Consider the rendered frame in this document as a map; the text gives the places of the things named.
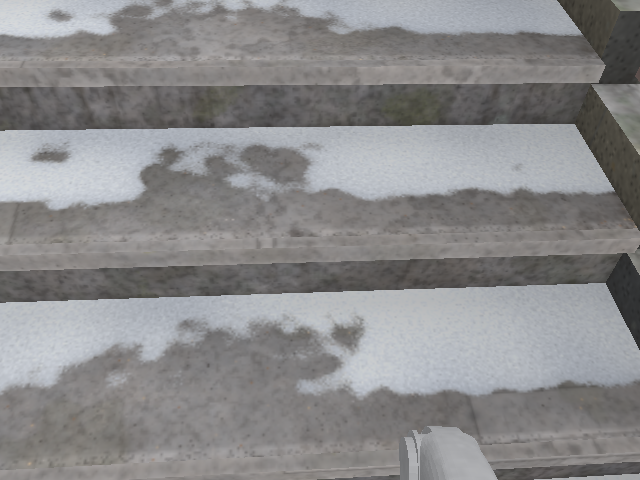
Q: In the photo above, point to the right robot thigh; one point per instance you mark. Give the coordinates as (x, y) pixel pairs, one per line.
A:
(442, 453)

